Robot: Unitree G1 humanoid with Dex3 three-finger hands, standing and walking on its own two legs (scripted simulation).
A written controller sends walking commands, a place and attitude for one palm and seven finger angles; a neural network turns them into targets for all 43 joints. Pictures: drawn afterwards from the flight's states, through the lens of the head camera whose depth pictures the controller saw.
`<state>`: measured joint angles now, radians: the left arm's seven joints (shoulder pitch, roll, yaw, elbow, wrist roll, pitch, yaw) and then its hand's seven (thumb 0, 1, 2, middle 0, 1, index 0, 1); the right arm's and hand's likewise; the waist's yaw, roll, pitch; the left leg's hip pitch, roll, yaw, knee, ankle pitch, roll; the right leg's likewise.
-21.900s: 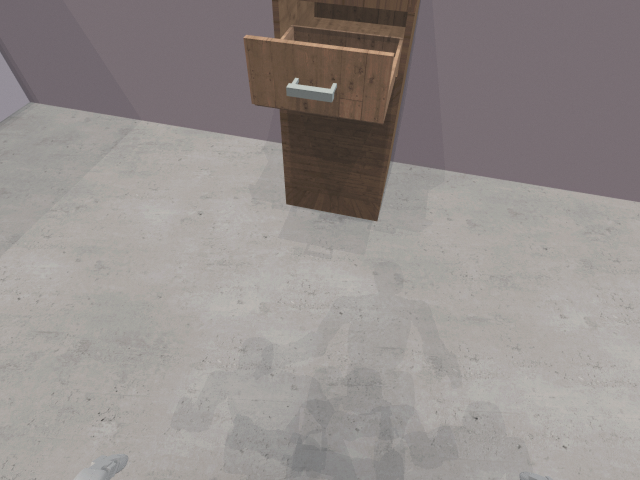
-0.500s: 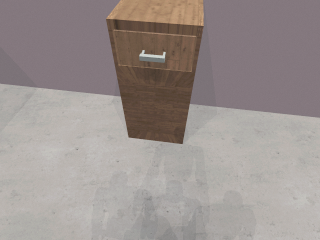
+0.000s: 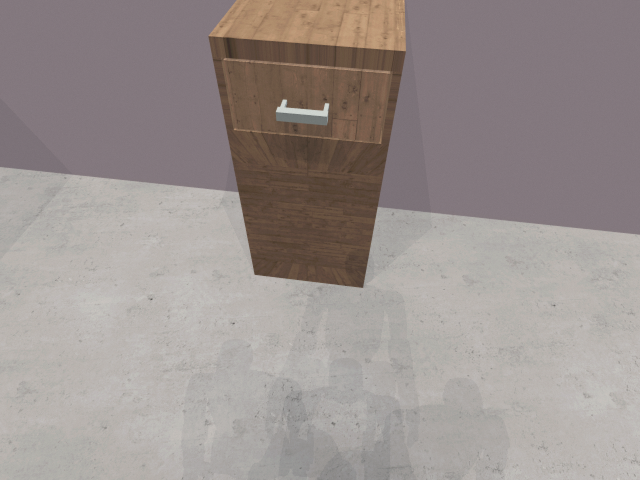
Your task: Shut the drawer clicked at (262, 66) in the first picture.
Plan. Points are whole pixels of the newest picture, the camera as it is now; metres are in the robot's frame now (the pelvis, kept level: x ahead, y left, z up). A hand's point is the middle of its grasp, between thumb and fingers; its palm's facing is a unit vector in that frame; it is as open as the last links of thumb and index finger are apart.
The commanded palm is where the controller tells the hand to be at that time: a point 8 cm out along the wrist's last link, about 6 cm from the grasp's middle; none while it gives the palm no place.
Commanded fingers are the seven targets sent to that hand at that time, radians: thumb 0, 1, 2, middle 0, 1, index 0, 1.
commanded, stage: look to check the result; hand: left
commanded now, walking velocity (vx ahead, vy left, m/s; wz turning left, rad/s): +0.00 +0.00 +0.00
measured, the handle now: (303, 110) +0.88 +0.08 -0.02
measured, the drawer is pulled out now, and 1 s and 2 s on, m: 0.00 0.00 0.00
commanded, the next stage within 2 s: stand and wait in 0.12 s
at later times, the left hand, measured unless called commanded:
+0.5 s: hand out of the picture +0.02 +0.18 -0.17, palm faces +0.01 -0.98 -0.22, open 7.4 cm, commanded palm none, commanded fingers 0.00 0.90 0.90 -0.20 -0.30 -0.20 -0.30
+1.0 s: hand out of the picture +0.05 +0.20 -0.16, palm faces +0.00 -0.96 -0.28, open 7.4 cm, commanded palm none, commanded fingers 0.00 0.90 0.90 -0.20 -0.30 -0.20 -0.30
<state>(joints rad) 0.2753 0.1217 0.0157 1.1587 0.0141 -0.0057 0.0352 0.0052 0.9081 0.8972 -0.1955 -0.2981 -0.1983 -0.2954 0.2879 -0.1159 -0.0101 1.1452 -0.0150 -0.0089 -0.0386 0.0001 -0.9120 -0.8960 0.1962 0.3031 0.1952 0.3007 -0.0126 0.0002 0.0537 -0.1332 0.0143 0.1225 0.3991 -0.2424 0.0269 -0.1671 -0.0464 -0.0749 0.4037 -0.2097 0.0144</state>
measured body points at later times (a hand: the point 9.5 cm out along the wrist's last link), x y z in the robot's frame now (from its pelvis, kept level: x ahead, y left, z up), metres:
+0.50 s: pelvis +0.00 -0.01 +0.00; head +0.02 -0.01 +0.45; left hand +0.02 +0.23 -0.16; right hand +0.00 -0.24 -0.16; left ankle -0.01 +0.10 -0.74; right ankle +0.00 -0.13 -0.74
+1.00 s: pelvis +0.00 -0.01 +0.00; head +0.02 -0.02 +0.45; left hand +0.05 +0.25 -0.14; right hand +0.05 -0.28 -0.15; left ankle -0.01 +0.10 -0.74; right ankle +0.00 -0.13 -0.74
